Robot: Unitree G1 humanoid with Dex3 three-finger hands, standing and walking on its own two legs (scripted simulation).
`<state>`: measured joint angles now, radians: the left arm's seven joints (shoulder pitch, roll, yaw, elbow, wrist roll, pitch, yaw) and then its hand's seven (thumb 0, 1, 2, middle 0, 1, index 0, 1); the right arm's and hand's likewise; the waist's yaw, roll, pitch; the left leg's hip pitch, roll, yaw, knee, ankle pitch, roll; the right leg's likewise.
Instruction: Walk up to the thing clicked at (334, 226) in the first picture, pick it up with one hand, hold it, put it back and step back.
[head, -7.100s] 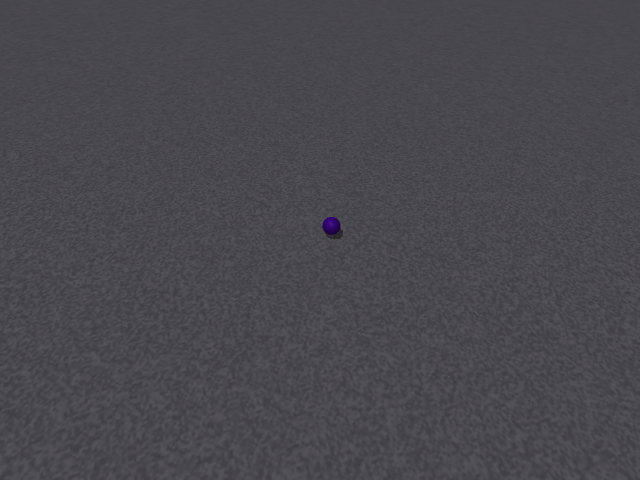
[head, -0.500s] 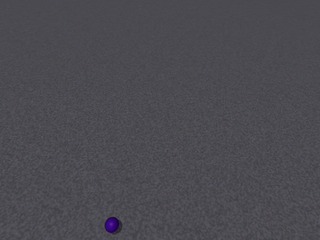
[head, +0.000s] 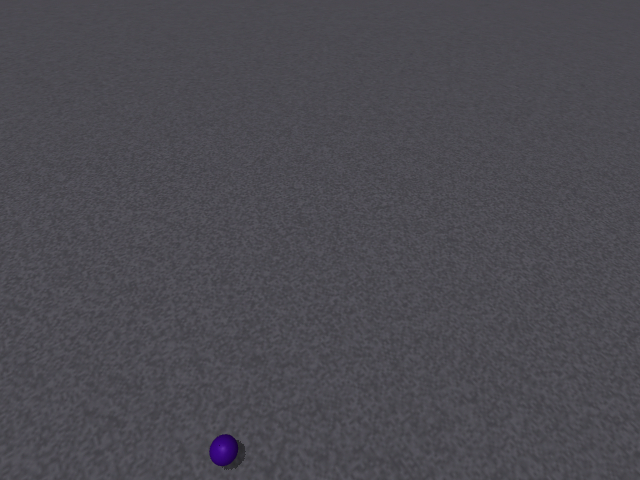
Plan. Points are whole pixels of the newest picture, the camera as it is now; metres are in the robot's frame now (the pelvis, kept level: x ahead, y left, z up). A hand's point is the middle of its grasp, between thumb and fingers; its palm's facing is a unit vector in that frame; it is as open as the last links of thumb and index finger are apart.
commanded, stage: stand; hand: left
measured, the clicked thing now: (223, 449) +0.36 +0.26 -0.74
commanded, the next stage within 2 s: walk up in 0.56 s
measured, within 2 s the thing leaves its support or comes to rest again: neither
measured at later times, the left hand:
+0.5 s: hand out of the picture +0.07 +0.26 -0.16, palm faces -0.03 -0.94 -0.34, open 7.3 cm
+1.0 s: hand out of the picture +0.05 +0.26 -0.17, palm faces -0.01 -0.94 -0.34, open 7.3 cm
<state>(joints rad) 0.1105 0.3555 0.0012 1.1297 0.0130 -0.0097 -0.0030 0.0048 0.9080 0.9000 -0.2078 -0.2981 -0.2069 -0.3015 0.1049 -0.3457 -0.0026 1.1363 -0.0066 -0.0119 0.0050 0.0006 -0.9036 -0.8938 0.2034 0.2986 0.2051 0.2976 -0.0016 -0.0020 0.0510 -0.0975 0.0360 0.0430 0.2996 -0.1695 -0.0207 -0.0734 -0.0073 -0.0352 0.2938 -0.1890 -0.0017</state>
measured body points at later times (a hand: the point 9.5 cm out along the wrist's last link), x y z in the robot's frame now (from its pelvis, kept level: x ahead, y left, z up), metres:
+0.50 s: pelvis +0.00 +0.00 +0.00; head +0.01 +0.00 +0.45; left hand +0.07 +0.30 -0.13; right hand +0.07 -0.30 -0.13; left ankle +0.00 +0.13 -0.75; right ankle -0.02 -0.12 -0.75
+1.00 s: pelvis -0.04 +0.00 -0.01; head +0.00 +0.01 +0.43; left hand +0.05 +0.31 -0.14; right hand +0.05 -0.32 -0.14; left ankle +0.00 +0.13 -0.75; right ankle -0.02 -0.12 -0.75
